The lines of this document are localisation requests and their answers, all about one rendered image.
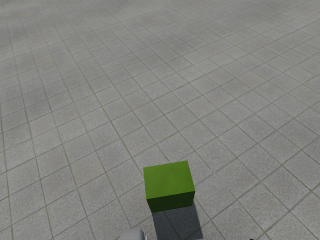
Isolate carton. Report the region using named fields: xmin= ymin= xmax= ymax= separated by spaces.
xmin=143 ymin=160 xmax=195 ymax=213

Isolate left robot thigh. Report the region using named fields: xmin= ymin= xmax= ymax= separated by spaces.
xmin=118 ymin=228 xmax=148 ymax=240

